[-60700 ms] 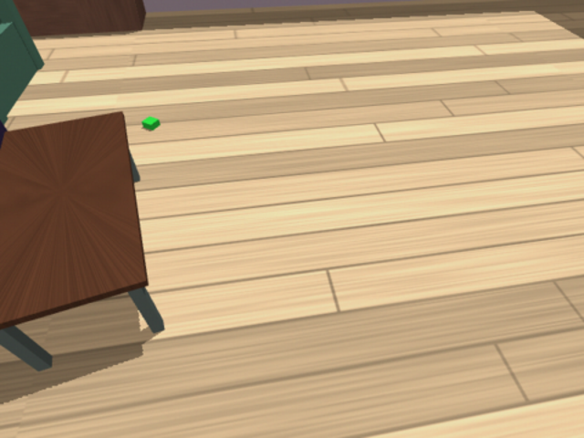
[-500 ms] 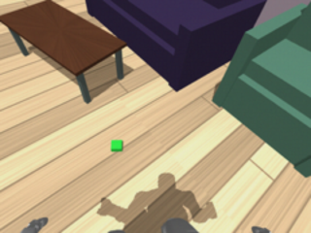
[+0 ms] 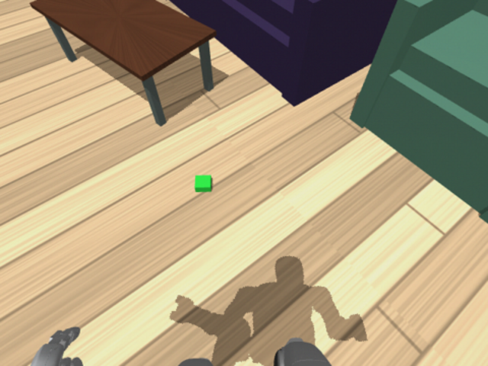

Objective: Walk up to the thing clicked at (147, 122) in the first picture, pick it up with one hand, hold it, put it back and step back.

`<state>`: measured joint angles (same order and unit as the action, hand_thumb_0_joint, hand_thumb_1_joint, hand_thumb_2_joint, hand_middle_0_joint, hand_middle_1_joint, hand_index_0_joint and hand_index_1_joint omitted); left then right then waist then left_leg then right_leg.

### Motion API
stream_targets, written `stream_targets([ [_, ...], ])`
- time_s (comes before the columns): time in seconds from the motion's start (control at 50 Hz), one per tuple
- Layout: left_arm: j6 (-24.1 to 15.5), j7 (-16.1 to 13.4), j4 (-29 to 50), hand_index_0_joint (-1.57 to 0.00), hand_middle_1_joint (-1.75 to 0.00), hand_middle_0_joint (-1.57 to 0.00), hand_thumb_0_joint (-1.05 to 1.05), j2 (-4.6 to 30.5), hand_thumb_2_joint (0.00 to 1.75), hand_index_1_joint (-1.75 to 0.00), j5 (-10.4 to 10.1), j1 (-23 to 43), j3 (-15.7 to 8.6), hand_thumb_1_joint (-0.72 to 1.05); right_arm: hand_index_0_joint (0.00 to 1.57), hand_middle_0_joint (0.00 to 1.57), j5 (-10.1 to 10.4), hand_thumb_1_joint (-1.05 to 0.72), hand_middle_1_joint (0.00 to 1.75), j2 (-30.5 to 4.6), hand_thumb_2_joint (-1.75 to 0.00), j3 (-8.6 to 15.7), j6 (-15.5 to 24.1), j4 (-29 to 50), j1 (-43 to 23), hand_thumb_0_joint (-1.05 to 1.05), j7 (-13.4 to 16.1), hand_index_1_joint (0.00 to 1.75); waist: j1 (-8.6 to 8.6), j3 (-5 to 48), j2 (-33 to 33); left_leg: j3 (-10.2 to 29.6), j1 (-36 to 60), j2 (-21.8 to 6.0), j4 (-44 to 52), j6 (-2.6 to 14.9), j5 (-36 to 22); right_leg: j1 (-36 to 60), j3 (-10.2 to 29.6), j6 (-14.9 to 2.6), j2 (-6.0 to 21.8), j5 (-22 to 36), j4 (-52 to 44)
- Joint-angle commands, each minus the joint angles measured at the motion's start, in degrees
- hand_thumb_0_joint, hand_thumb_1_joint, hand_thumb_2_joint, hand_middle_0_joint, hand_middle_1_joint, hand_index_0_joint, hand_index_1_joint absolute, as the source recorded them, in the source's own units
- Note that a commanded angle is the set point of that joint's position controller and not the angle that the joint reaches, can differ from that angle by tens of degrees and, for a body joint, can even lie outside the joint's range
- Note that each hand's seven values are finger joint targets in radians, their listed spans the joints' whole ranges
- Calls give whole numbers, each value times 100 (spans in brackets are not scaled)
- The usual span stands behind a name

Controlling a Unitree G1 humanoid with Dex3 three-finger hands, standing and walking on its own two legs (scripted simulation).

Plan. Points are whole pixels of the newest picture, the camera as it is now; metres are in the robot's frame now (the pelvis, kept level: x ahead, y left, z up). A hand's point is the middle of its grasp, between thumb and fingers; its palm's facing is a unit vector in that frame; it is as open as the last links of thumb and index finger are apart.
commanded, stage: step back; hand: left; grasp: from above
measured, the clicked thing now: (203, 183) +0.90 +0.19 -0.73
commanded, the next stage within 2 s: stand in 1.50 s
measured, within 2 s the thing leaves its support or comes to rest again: neither
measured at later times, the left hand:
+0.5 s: hand out of the picture -0.09 +0.25 -0.13, palm faces -0.06 -0.90 -0.43, open 7.4 cm
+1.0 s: hand out of the picture -0.09 +0.25 -0.13, palm faces -0.01 -0.92 -0.40, open 7.4 cm
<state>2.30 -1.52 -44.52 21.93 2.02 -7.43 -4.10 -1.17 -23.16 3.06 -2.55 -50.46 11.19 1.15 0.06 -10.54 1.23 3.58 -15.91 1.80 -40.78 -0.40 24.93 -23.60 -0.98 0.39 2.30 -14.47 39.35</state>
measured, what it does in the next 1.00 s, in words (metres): walks backwards: right foot, then left foot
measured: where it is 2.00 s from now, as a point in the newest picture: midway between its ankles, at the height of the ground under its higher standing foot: outside the picture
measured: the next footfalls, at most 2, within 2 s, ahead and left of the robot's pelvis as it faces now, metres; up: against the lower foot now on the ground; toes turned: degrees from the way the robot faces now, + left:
right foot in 0.34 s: -0.14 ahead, -0.13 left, +0.00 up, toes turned -3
left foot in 0.66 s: -0.14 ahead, +0.13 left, +0.00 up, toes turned -3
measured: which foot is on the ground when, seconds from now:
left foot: down 0.00-0.38, up 0.40-0.64, down 0.66-0.96, up 0.98-1.00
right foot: down 0.00-0.04, up 0.06-0.32, down 0.34-0.70, up 0.72-0.92, down 0.94-1.00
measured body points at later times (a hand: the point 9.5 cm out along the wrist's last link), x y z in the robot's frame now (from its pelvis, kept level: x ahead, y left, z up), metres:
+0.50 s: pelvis -0.15 -0.02 +0.01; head -0.14 -0.04 +0.46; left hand -0.09 +0.30 -0.10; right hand -0.06 -0.33 -0.11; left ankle -0.11 +0.13 -0.66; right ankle -0.18 -0.13 -0.72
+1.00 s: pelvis -0.17 -0.02 +0.01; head -0.16 -0.03 +0.46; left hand -0.09 +0.30 -0.10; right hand -0.12 -0.34 -0.12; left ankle -0.18 +0.12 -0.70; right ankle -0.14 -0.13 -0.72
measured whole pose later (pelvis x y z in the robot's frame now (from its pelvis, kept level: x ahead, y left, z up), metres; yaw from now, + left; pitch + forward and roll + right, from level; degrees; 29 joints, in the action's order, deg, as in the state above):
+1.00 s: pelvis -0.17 -0.02 +0.01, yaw -1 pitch -3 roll -1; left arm -2.1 0.8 -56.3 21.4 2.3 -11.5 -4.1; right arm -1.8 -21.8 3.4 -0.6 -56.2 13.7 -0.5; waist -0.2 -3.8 2.3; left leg 5.7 -15.3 -1.2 -43.5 0.3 26.0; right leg -15.3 -3.4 -1.6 -1.3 -15.4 34.3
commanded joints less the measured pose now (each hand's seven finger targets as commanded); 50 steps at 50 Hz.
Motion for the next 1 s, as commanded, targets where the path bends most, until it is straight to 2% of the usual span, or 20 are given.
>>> stream_targets([
  [0.0, 63, -49, 448, -20, -30, -20, 0, 1052, 90, -30, -111, -246, -263, 90, 20, 20, -145, -90, 30, -1274, -90, 446, 161, 338, 346, 0, 58, 30, 119, 1665, -201, 963, 1003, -847, 1993, 356, -2201, 390, 860, -438, 405, 1003, 554],
  [0.02, 60, -63, 437, -20, -30, -20, 0, 901, 90, -30, -168, -330, -221, 90, 20, 20, -174, -90, 30, -1785, -90, 516, 127, 481, 12, 0, 11, 30, 159, 1530, 1062, 2293, 1248, -1940, 2088, 992, -2912, -801, 249, -191, -634, -1559, 1494],
  [0.04, 57, -158, 463, -20, -30, -20, 0, 1196, 90, -30, -107, 202, -342, 90, 20, 20, -133, -90, 30, -2168, -90, 554, 130, 572, -24, 0, -22, 30, -279, 1373, 1436, 2942, -155, -2632, 2273, 1864, -2711, -160, 784, -78, -565, -2529, 2554],
  [0.06, 62, -147, 357, -20, -30, -20, 0, 1361, 90, -30, -88, 243, -368, 90, 20, 20, -128, -90, 30, -1976, -90, 533, 174, 585, -377, 0, 22, 30, -128, 1013, 1152, 2828, -786, -2655, 2342, 1916, -2473, 133, 1120, -122, -438, -2299, 3104],
  [0.12, 73, -44, -4, -20, -30, -20, 0, 1209, 90, -30, -203, -449, -368, 90, 20, 20, -155, -90, 30, -1218, -90, 291, 155, 715, -925, 0, 46, 30, 378, 929, 541, 760, -317, -1389, 1819, 1192, -2857, -174, 1089, -172, -820, -1350, 3523],
  [0.3, -324, -33, -494, -20, -30, -20, 0, 886, 90, -30, -58, -920, -244, 90, 20, 20, -35, -90, 30, -1310, -90, 345, -54, 483, -401, 0, -63, 30, 114, 1691, 884, 527, 931, -1237, 574, 1027, -2389, 1280, -66, -58, -430, -213, -2229],
  [0.34, -397, -49, -587, -20, -30, -20, 0, 1507, 90, -30, 97, -864, -398, 90, 20, 20, 45, -90, 30, -796, -90, 172, -44, 575, -406, 0, -86, 30, 86, 1383, -570, 264, -1189, -319, -428, 439, -402, 2138, 1880, -408, 477, -137, -2086],
  [0.38, -354, -45, -194, -20, -30, -20, 0, 2257, 90, -30, 117, -34, -539, 90, 20, 20, 9, -90, 30, -1110, -90, 319, -51, 594, -714, 0, 11, 30, 331, 710, -1411, 741, -731, -152, -1717, -6, 830, -417, 3689, -1652, 2279, -1491, -2591],
  [0.46, -437, -59, -298, -20, -30, -20, 0, 1396, 90, -30, 42, 179, -374, 90, 20, 20, 77, -90, 30, -951, -90, 238, 64, 235, -361, 0, -72, 30, -34, 557, -677, 566, -1149, 267, -1962, -36, -77, 701, 1320, -1029, 979, 663, -1659],
  [0.56, -450, 41, -438, -20, -30, -20, 0, 1515, 90, -30, 100, -474, -448, 90, 20, 20, -68, -90, 30, -836, -90, 191, 250, 233, -494, 0, -147, 30, 455, 762, -1235, 5, -1188, -81, -26, -133, 382, 1743, 1610, -1046, 1054, -1480, -1896],
  [0.62, -323, 111, -314, -20, -30, -20, 0, 1498, 90, -30, 36, -69, -365, 90, 20, 20, -88, -90, 30, -851, -90, 312, 396, -91, 151, 0, -159, 30, 1, 958, -1073, -353, 559, -28, 2104, 51, -410, 901, 1263, -908, 1027, -1053, -1256],
  [0.66, -311, 130, -327, -20, -30, -20, 0, 820, 90, -30, -29, -420, -160, 90, 20, 20, -201, -90, 30, -1195, -90, 472, 500, -216, 428, 0, -98, 30, -13, 1382, 393, 1396, 1859, -955, 2523, 388, -321, -175, 432, -388, 248, -565, 518],
  [0.68, -318, 134, -291, -20, -30, -20, 0, 751, 90, -30, -112, -166, -113, 90, 20, 20, -193, -90, 30, -1635, -90, 502, 516, -109, 308, 0, -92, 30, -90, 1080, 893, 2956, 1717, -1929, 2791, 1000, 779, -1231, -169, -156, -318, -1662, 900],
  [0.7, -343, 105, -359, -20, -30, -20, 0, 1337, 90, -30, -32, 212, -272, 90, 20, 20, -104, -90, 30, -1945, -90, 569, 497, -139, 287, 0, -122, 30, -277, 682, 694, 3262, 494, -2299, 2960, 1591, 1666, -690, 453, -174, 82, -1940, 1278],
  [0.76, -421, 217, -510, -20, -30, -20, 0, 1193, 90, -30, -95, -88, -246, 90, 20, 20, -144, -90, 30, -1248, -90, 359, 523, -24, -170, 0, -129, 30, 32, 422, 538, 1648, 414, -1462, 2620, 1107, 651, -395, 363, -223, 112, -1370, 773],
  [0.84, -436, 260, -652, -20, -30, -20, 0, 1094, 90, -30, -82, -111, -272, 90, 20, 20, -113, -90, 30, -1332, -90, 396, 484, -92, -12, 0, -158, 30, -118, 531, 919, 1328, 28, -1284, 2487, 981, 386, 381, -52, -135, -151, -1045, 13],
  [0.9, -535, 169, -982, -20, -30, -20, 0, 1043, 90, -30, -27, -828, -298, 90, 20, 20, -18, -90, 30, -1029, -90, 286, 357, 32, -395, 0, -162, 30, 387, 896, 571, 578, -736, -905, 1277, 630, 150, 1996, -206, -197, -363, -152, -1338],
  [0.92, -565, 117, -1058, -20, -30, -20, 0, 1198, 90, -30, 12, -1039, -361, 90, 20, 20, 3, -90, 30, -694, -90, 170, 340, 48, -255, 0, -134, 30, 462, 1048, -65, 312, -1173, -590, 403, 442, 92, 2575, 447, -221, -43, -337, -1688],
  [0.94, -606, 65, -1049, -20, -30, -20, 0, 1678, 90, -30, 97, -1204, -486, 90, 20, 20, 34, -90, 30, -370, -90, 68, 351, 176, -196, 0, -112, 30, 516, 1032, -1298, 83, -2077, 284, -983, 180, 623, 2755, 2546, -582, 1183, -1194, -2478],
  [0.98, -581, 88, -713, -20, -30, -20, 0, 1940, 90, -30, 51, -382, -513, 90, 20, 20, -30, -90, 30, -1067, -90, 292, 308, -63, 84, 0, -21, 30, 278, 463, -651, 487, -1571, -180, -1605, 123, 870, 1077, 3492, -1396, 2176, -2961, -2933],
])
